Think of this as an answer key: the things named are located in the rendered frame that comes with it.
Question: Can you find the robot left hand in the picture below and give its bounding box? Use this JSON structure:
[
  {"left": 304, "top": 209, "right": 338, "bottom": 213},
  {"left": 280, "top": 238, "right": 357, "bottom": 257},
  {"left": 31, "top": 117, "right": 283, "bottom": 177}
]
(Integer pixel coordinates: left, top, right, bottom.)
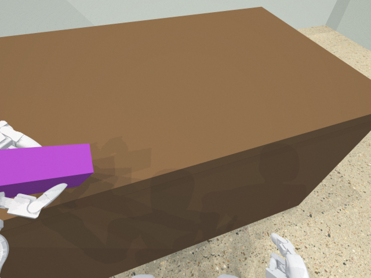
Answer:
[{"left": 0, "top": 120, "right": 67, "bottom": 219}]

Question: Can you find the robot right hand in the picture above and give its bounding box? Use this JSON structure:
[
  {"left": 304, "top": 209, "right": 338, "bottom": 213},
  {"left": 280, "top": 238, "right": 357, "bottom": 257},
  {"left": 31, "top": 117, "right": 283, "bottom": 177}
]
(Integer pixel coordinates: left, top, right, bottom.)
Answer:
[{"left": 266, "top": 233, "right": 310, "bottom": 278}]

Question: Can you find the table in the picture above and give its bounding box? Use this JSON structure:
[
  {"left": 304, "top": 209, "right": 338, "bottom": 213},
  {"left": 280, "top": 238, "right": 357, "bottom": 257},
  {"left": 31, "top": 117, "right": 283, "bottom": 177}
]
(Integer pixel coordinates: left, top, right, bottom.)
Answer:
[{"left": 0, "top": 7, "right": 371, "bottom": 278}]

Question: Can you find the sponge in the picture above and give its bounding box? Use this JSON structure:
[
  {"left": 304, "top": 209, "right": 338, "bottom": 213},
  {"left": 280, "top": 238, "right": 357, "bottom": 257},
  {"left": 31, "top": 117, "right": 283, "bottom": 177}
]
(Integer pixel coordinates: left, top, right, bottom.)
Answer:
[{"left": 0, "top": 144, "right": 94, "bottom": 198}]

